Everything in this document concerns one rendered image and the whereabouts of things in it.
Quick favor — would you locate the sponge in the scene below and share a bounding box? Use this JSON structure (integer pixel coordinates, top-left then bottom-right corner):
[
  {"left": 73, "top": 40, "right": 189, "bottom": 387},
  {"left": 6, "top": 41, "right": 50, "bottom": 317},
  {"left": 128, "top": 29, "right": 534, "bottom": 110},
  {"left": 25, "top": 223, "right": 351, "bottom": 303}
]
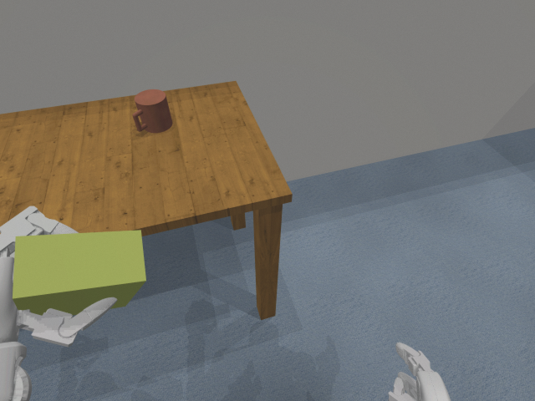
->
[{"left": 13, "top": 230, "right": 146, "bottom": 316}]

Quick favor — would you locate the left robot hand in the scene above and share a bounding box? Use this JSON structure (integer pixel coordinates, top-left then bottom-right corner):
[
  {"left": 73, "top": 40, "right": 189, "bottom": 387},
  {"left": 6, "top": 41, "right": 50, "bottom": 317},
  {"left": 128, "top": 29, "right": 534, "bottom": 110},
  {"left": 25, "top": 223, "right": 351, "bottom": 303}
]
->
[{"left": 0, "top": 206, "right": 117, "bottom": 347}]

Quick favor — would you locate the right robot hand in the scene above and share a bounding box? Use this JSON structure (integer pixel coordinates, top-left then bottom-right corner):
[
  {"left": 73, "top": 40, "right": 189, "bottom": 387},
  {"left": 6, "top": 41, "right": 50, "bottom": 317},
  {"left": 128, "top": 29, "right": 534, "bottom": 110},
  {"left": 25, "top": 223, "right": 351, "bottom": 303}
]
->
[{"left": 389, "top": 343, "right": 451, "bottom": 401}]

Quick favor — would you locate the robot left forearm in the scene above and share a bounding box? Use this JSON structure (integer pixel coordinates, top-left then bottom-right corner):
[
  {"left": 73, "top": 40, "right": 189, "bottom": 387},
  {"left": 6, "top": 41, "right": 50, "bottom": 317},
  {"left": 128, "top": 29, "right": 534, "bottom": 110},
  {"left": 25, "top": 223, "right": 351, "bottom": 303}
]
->
[{"left": 0, "top": 342, "right": 32, "bottom": 401}]

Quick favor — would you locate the table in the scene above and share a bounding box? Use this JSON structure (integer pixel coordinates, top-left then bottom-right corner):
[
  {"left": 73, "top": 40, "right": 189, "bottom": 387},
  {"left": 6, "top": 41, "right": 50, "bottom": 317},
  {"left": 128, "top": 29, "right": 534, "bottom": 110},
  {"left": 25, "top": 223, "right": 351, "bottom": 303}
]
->
[{"left": 0, "top": 81, "right": 293, "bottom": 320}]

